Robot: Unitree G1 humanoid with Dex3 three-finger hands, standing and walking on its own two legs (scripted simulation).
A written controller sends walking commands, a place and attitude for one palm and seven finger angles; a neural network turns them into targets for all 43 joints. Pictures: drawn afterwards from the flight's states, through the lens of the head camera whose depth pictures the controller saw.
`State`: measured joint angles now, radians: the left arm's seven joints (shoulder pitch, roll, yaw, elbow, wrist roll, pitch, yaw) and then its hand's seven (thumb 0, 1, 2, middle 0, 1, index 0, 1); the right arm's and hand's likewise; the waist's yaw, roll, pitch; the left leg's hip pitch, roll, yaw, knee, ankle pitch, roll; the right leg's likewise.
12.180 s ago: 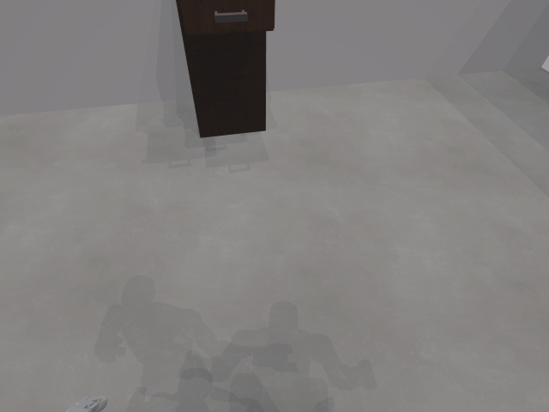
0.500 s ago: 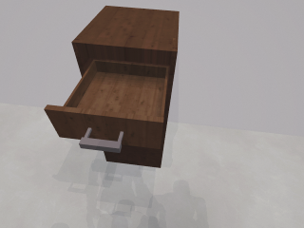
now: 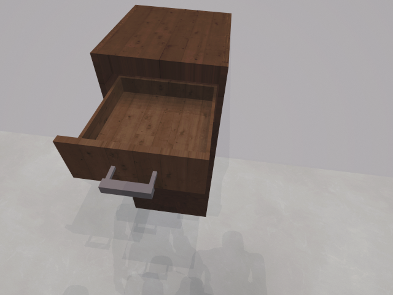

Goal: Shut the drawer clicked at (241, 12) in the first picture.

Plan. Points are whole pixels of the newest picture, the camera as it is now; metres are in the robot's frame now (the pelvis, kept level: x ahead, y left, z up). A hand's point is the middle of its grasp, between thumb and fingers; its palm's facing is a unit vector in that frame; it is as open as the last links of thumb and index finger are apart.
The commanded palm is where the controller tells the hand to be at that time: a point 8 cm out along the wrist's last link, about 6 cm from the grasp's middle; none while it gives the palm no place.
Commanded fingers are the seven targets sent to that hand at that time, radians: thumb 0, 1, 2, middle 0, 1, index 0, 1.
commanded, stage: look again from close up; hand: left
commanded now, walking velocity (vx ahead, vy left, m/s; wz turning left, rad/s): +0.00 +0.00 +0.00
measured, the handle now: (130, 180) +0.36 +0.18 +0.01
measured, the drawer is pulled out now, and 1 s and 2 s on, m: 0.30 0.30 0.30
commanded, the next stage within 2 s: raise the hand and make a fist in 0.26 s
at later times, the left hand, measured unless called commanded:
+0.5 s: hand out of the picture +0.08 +0.19 -0.11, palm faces +0.21 -0.95 -0.25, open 7.1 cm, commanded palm +0.10 +0.20 -0.06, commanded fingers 0.00 0.90 0.90 -0.36 -0.47 -0.36 -0.47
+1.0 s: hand (121, 287) +0.14 +0.15 +0.00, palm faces +0.04 -1.00 -0.07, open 4.8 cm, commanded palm +0.12 +0.20 +0.01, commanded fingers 0.00 0.90 0.90 -0.86 -1.01 -0.86 -1.01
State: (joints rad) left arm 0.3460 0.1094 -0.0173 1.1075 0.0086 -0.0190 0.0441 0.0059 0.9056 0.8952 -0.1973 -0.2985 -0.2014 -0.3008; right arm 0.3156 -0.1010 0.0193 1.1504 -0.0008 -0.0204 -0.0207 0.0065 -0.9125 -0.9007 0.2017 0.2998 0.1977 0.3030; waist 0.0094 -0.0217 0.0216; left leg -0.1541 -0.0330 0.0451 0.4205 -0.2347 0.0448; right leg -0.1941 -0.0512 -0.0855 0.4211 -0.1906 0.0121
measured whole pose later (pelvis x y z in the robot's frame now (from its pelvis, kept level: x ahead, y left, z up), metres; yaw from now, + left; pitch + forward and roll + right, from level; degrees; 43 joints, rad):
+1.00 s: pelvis +0.00 -0.04 -0.08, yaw +2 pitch +10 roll -2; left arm 0.64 0.22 0.13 -0.18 -0.27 -0.48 -0.32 0.02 0.90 0.90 -0.67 -0.81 -0.67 -0.81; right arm 0.15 -0.22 0.01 0.48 0.04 -0.23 -0.03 0.01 -0.91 -0.90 0.20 0.30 0.20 0.30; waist 0.07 0.02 -0.12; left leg -0.74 0.03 -0.05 1.10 -0.53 -0.02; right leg -0.73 -0.02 -0.17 1.03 -0.48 -0.06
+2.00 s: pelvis +0.03 -0.02 -0.02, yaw +1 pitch +2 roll -1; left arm 0.63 0.24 0.14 -0.48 -0.26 -0.06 -0.25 0.02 0.90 0.90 -1.40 -1.60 -1.40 -1.60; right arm 0.25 -0.23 0.06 0.56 0.07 -0.33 -0.04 0.02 -0.90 -0.90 0.21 0.30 0.20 0.30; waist 0.05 0.05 -0.10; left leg -0.32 0.01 0.01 0.71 -0.42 0.02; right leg -0.34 -0.02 -0.11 0.67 -0.36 -0.01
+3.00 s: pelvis +0.02 -0.03 -0.03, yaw +1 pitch +6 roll +0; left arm 0.44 0.20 0.12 -0.13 -0.24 -0.26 -0.25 0.02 0.90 0.90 -1.40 -1.60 -1.40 -1.60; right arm 0.26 -0.24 0.02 0.60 0.03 -0.33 -0.04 0.02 -0.90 -0.90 0.20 0.30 0.20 0.30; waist 0.00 0.03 -0.07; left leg -0.44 0.01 0.01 0.77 -0.42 0.00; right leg -0.48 -0.02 -0.10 0.76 -0.38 -0.03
